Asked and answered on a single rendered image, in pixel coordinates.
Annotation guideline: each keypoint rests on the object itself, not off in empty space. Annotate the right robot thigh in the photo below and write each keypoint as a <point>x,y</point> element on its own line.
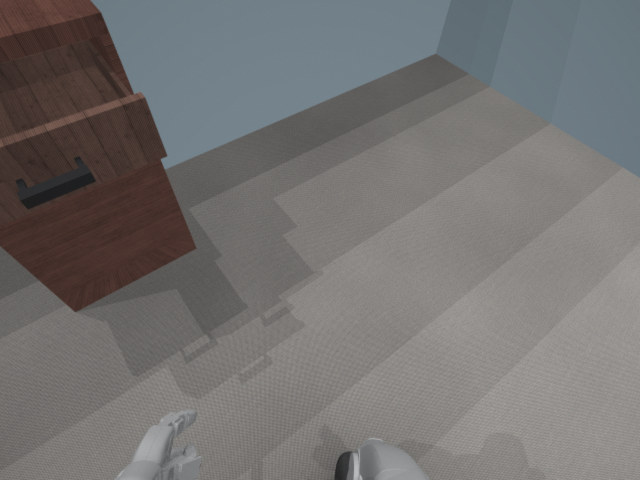
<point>383,462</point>

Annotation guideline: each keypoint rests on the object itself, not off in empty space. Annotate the robot left forearm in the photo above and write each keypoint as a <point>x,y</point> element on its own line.
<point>141,470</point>

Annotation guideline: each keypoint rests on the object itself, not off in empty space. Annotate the handle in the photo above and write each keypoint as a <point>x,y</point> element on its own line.
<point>55,187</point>

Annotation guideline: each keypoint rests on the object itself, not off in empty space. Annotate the cabinet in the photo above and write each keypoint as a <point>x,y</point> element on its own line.
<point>93,243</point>

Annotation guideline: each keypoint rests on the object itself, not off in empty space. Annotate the robot left hand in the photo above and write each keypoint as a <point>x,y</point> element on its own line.
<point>181,463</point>

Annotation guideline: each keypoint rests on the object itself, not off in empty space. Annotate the drawer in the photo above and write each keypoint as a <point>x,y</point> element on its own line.
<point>63,103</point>

